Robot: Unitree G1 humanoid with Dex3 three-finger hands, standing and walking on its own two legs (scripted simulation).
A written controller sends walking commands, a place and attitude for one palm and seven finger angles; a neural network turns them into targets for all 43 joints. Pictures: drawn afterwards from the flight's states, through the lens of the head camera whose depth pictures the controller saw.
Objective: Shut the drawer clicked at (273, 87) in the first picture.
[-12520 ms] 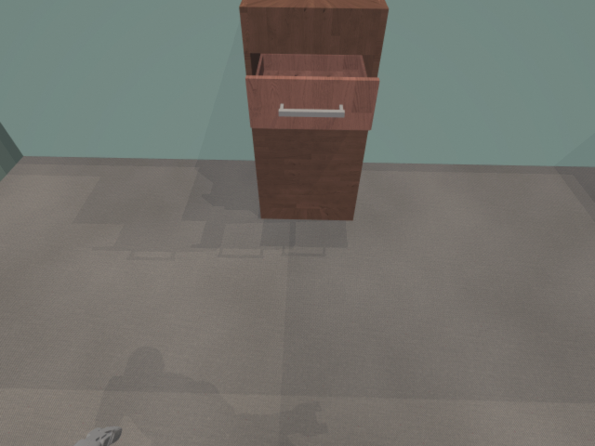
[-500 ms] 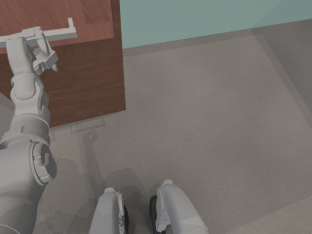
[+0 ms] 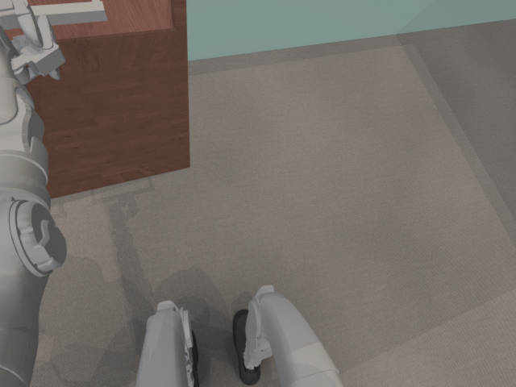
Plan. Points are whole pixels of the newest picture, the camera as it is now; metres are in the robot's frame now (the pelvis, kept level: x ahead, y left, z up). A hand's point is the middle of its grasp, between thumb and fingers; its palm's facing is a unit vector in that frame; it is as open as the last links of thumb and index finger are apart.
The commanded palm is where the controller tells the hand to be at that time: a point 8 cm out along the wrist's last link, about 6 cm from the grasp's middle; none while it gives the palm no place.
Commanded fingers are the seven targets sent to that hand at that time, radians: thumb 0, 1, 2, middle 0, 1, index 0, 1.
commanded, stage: push the drawer shut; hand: left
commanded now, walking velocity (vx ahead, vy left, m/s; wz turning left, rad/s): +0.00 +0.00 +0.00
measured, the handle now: (20, 6) +0.63 +0.24 +0.06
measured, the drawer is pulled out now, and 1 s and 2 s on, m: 0.00 0.00 0.00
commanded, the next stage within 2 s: pull the fist back off the drawer in 0.02 s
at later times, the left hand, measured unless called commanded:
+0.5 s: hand (47, 44) +0.58 +0.21 +0.06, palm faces +0.20 -0.98 -0.04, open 2.9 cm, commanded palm +0.57 +0.21 +0.06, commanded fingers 0.00 0.90 0.90 -1.40 -1.60 -1.40 -1.60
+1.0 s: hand (55, 48) +0.57 +0.20 +0.06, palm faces +0.21 -0.98 -0.01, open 2.8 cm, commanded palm +0.51 +0.23 +0.08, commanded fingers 0.00 0.90 0.90 -1.40 -1.60 -1.40 -1.60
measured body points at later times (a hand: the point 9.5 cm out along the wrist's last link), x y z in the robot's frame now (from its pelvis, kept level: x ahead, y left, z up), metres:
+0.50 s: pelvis -0.02 +0.00 -0.01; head +0.18 +0.05 +0.40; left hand +0.56 +0.26 +0.06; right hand -0.04 -0.26 -0.09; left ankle +0.05 +0.08 -0.59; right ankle +0.06 -0.09 -0.59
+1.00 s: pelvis +0.03 +0.01 +0.02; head +0.21 +0.04 +0.43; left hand +0.55 +0.25 +0.06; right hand +0.04 -0.25 -0.09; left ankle +0.05 +0.09 -0.59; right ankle +0.06 -0.09 -0.59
